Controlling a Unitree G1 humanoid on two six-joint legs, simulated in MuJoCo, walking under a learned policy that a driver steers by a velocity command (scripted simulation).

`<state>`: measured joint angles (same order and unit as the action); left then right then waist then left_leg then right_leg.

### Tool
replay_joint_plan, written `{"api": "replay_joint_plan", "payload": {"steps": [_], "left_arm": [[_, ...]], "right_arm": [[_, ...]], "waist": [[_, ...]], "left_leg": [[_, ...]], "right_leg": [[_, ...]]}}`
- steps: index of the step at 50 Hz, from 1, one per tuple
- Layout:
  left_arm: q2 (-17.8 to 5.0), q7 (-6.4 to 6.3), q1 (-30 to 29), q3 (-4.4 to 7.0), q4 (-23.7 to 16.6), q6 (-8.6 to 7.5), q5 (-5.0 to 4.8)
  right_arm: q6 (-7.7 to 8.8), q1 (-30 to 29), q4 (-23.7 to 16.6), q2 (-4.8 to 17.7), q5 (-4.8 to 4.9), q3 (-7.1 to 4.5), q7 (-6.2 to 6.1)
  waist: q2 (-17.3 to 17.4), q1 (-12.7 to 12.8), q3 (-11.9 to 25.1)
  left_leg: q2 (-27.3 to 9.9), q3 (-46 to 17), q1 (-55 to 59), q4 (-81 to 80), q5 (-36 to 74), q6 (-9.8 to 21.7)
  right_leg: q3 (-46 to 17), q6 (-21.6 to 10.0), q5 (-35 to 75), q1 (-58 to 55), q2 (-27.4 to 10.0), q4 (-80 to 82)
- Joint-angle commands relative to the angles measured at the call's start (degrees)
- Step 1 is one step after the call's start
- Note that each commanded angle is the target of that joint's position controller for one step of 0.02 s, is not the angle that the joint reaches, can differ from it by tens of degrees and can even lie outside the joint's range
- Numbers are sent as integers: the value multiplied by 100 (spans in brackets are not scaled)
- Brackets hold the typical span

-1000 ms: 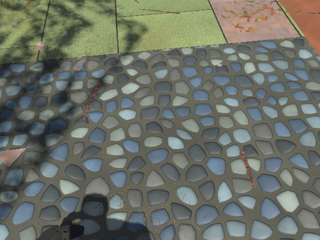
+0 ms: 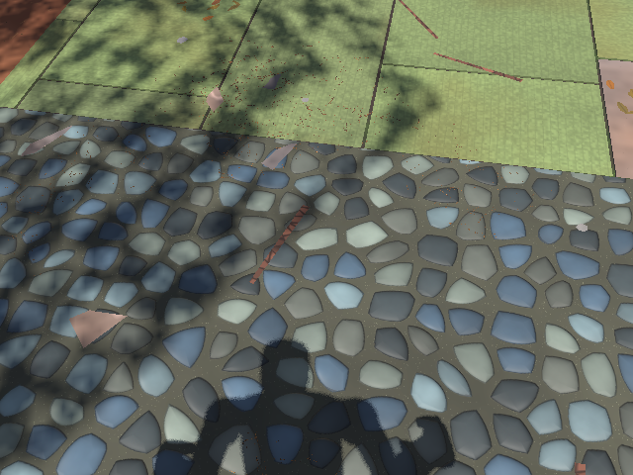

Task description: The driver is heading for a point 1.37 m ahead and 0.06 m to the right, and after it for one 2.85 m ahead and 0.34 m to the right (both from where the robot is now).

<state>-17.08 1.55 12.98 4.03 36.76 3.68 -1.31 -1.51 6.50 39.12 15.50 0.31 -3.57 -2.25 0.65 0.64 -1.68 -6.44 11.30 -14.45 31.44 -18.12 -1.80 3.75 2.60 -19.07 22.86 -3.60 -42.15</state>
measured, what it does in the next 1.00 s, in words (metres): steps on the spot: right foot, then left foot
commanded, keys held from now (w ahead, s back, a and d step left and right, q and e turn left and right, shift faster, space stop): e+shift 0.24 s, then shift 0.14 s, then q+shift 0.50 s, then w+q+shift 0.12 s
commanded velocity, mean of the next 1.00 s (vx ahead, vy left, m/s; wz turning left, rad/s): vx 0.03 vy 0.00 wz -0.01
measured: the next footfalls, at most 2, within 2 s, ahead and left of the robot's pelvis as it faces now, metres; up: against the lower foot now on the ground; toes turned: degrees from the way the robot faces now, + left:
right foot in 0.02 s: +0.04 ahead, -0.12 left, +0.00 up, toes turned -6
left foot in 0.48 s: +0.14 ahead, +0.08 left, +0.00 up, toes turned -22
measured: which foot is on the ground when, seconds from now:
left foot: down 0.00-0.02, up 0.04-0.46, down 0.48-0.80, up 0.82-1.00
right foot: up 0.00-0.00, down 0.02-0.54, up 0.56-0.78, down 0.80-1.00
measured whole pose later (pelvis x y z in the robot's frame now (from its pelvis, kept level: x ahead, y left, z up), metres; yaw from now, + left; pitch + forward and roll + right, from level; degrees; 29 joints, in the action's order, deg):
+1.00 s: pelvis +0.04 -0.04 +0.01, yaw +4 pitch +2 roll +0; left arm -15.6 -2.3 13.6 4.0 38.0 -1.6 0.6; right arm -2.8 12.6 37.7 21.1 2.0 -6.9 -0.2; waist 1.9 1.2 0.5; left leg -1.4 -4.0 -35.0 67.9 -16.4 -3.9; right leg 4.0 -2.8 -15.3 8.5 1.2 -21.1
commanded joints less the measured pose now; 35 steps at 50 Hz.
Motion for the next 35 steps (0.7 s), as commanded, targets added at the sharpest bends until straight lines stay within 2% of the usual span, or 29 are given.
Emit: {"api": "replay_joint_plan", "payload": {"steps": [1, 2, 3, 4, 5, 6, 7, 9, 12, 14, 19, 21, 22, 23, 24, 25, 26, 27, 28, 30, 33, 35], "left_arm": [[-640, -54, 498, 275, -315, -27, 42], [-1454, -183, 809, 517, -356, -54, 60], [-1870, -162, 797, 556, -524, -173, 258], [-1534, -92, 810, 476, -543, -307, 310], [-1408, -118, 593, 426, -521, -388, 244], [-1242, -175, 202, 394, -560, -383, 91], [-1066, -239, -162, 325, -648, -326, -15], [-989, -325, -383, 279, -761, -235, 33], [-1083, -401, -283, 325, -766, -195, 29], [-1078, -432, -372, 317, -792, -170, 41], [-994, -339, -408, 231, -773, -119, 141], [-759, -300, -534, 109, -750, -126, 181], [-508, -283, -618, -1, -707, -148, 190], [-222, -258, -668, -123, -618, -181, 197], [-119, -232, -317, -151, -445, -241, 270], [-264, -236, 32, -105, -385, -298, 400], [-411, -247, 221, -39, -399, -338, 420], [-605, -298, -114, 14, -417, -349, 382], [-720, -341, -479, 75, -468, -347, 302], [-552, -372, -660, 103, -534, -312, 234], [-253, -315, -715, 98, -541, -386, 157], [-219, -277, -685, 119, -492, -452, 92]], "right_arm": [[120, 236, -119, 815, 106, -323, 66], [148, 277, -243, 578, -92, -272, 104], [186, -451, -725, 354, -232, -157, 77], [203, -758, -693, 654, -173, -235, 62], [218, -767, -668, 624, -64, -237, 38], [217, -568, -531, 648, -68, -260, -15], [208, -447, -481, 759, -118, -299, -63], [220, -254, -384, 679, -134, -295, -27], [250, -285, -322, 520, -73, -228, 11], [244, -213, -231, 526, -60, -203, 40], [261, -247, -253, 624, -41, -195, 135], [290, -64, -206, 634, -38, -168, 182], [315, 41, -175, 521, -43, -123, 220], [352, 174, -123, 294, -76, -43, 272], [364, 58, -160, 298, -144, -11, 298], [364, -144, -335, 812, -187, -89, 275], [352, -395, -356, 998, -175, -119, 259], [335, -439, -407, 954, -101, -147, 260], [309, -239, -390, 975, -43, -174, 254], [268, 103, -395, 1223, 66, -277, 197], [206, 420, -422, 1193, 92, -359, 90], [126, 415, -462, 1195, 130, -424, 35]], "waist": [[292, 125, 697], [-1332, 133, 674], [-2292, 259, 921], [-1243, 549, 1220], [-940, 362, 1008], [-516, 123, 809], [-547, -38, 725], [-694, -175, 810], [-644, -107, 857], [-776, -76, 922], [-1013, 101, 824], [-999, 95, 901], [-934, 14, 924], [-864, -133, 907], [-706, 2, 804], [89, 359, 636], [797, 675, 480], [1024, 452, 324], [1023, 222, 263], [1058, 48, 309], [1065, -131, 603], [937, -163, 821]], "left_leg": [[-1013, -371, 241, 473, 1923, 514], [-310, 135, -1305, 2246, 94, -91], [659, -671, -2868, 3570, -2190, -390], [586, -1465, -3019, 4221, -2104, -278], [545, -1636, -3035, 4228, -1606, -125], [448, -1698, -3035, 3943, -1066, -92], [415, -1732, -2901, 3629, -675, -98], [633, -1660, -2430, 3418, -204, -185], [881, -1736, -2277, 2432, 77, -291], [867, -1724, -2047, 1949, 238, -337], [798, -1623, -1324, 1337, 7, -258], [617, -1513, -979, 1030, -52, -167], [515, -1480, -528, 541, 204, -95], [482, -1425, 139, -376, 967, -10], [425, -1711, 508, -804, 1734, 112], [-136, -2520, 450, -844, 2799, 390], [-466, -2964, -70, -901, 2655, 1042], [-474, -3320, -390, -1104, 1859, 1237], [-385, -3469, -378, -1160, 1553, 1174], [-385, -3829, -45, -1073, 1603, 1250], [-465, -4296, 738, -927, 2347, 1465], [-467, -4454, 1100, -858, 2741, 1446]], "right_leg": [[65, -509, 1251, -1002, 346, 1415], [-1702, -1087, 3787, -2101, -751, 1798], [-3793, -2354, 4560, -2441, -1801, 2035], [-3495, -2430, 3965, -2552, -1772, 2179], [-3071, -2122, 3474, -2346, -1462, 2150], [-2674, -1782, 3074, -2105, -1133, 2105], [-2483, -1591, 2890, -1838, -974, 2107], [-2332, -1499, 2902, -1451, -679, 2115], [-2517, -1449, 2490, -1478, -523, 2062], [-2512, -1394, 2177, -1441, -511, 1972], [-2859, -1454, 2227, -1043, -550, 1777], [-2801, -1460, 2604, -1107, -648, 1596], [-2686, -1385, 2540, -977, -595, 1534], [-2480, -1192, 2116, -775, -432, 1547], [-2243, -933, 1406, -694, -152, 1554], [-1755, -630, 372, -626, 360, 1023], [-1282, -316, -153, -795, 683, 947], [-1098, -180, -32, -880, 643, 969], [-983, -178, 26, -843, 669, 880], [-810, -172, -168, -485, 815, 634], [-912, -122, -1081, 115, 943, 211], [-1072, -69, -1119, 301, 896, 216]]}}
Keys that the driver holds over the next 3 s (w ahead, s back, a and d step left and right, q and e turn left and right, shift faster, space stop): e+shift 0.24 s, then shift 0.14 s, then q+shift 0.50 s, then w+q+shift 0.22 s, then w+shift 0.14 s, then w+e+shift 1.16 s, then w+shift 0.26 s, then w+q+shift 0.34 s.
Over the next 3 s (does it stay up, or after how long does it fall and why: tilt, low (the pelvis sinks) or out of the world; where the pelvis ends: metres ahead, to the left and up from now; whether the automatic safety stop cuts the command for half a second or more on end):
stays up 1.37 -0.17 0.01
